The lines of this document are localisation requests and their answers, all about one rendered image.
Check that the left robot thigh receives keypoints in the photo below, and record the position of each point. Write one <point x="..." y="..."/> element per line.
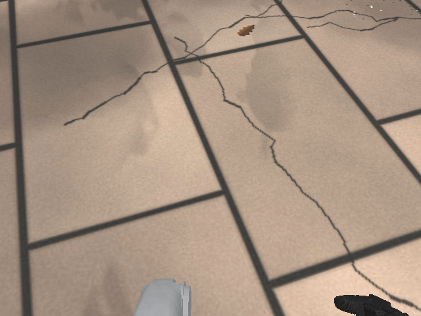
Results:
<point x="163" y="297"/>

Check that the robot right hand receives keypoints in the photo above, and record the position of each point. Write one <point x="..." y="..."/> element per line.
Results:
<point x="366" y="306"/>

